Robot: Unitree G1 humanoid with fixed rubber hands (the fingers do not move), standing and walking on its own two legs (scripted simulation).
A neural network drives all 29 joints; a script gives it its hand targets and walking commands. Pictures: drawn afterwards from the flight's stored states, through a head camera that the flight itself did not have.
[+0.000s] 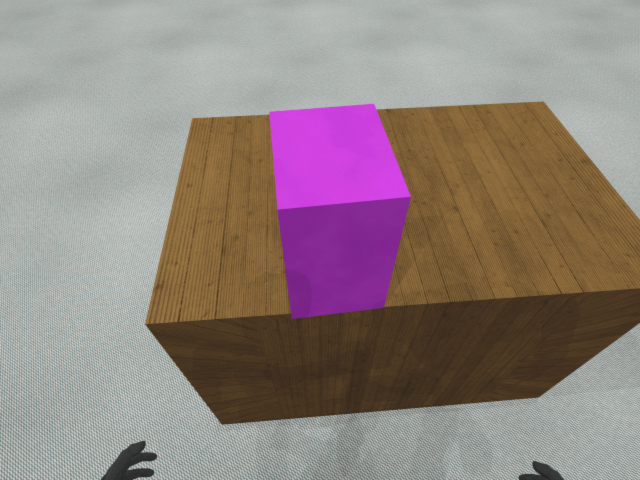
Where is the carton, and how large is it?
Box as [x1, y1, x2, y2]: [269, 104, 410, 318]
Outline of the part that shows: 373,104 269,112 277,209 292,318 383,307 410,196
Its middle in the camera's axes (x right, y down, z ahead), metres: +0.02 -0.03 +0.63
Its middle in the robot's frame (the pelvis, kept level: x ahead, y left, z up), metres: +0.48 +0.01 +0.01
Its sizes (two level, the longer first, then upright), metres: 0.204 0.160 0.269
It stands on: a pedestal, 0.65 m high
